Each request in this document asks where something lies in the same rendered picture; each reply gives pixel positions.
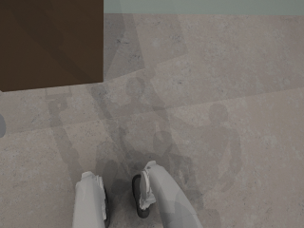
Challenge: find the cabinet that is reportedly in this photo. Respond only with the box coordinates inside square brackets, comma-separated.
[0, 0, 104, 92]

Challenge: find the robot left thigh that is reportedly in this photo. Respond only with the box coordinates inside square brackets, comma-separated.
[71, 175, 105, 228]

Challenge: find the right robot shin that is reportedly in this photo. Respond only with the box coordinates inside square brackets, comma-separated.
[139, 161, 156, 209]

